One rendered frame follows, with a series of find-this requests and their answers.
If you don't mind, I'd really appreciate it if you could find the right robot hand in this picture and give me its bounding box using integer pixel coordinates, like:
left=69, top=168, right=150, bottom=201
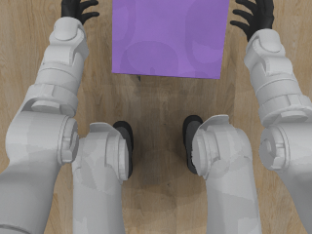
left=229, top=0, right=275, bottom=43

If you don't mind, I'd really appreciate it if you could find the robot right upper arm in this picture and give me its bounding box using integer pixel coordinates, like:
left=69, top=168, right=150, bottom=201
left=258, top=122, right=312, bottom=234

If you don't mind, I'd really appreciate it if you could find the right robot forearm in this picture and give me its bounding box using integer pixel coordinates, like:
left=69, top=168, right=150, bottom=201
left=244, top=28, right=312, bottom=128

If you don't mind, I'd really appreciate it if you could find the left robot hand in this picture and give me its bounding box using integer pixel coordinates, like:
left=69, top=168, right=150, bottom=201
left=60, top=0, right=99, bottom=25

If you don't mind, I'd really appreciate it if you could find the right robot foot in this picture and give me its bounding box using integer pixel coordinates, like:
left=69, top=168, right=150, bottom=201
left=182, top=115, right=204, bottom=175

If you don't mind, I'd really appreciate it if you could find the carton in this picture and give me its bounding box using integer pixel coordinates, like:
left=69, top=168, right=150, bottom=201
left=111, top=0, right=230, bottom=79

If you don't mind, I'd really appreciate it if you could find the robot left upper arm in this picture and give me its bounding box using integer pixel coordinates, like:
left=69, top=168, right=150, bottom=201
left=0, top=110, right=79, bottom=234

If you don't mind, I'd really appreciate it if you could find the robot right thigh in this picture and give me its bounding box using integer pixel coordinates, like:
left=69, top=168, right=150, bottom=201
left=193, top=124, right=262, bottom=234

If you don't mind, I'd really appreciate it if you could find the left robot forearm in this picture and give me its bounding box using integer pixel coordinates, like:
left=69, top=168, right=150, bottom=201
left=5, top=17, right=90, bottom=159

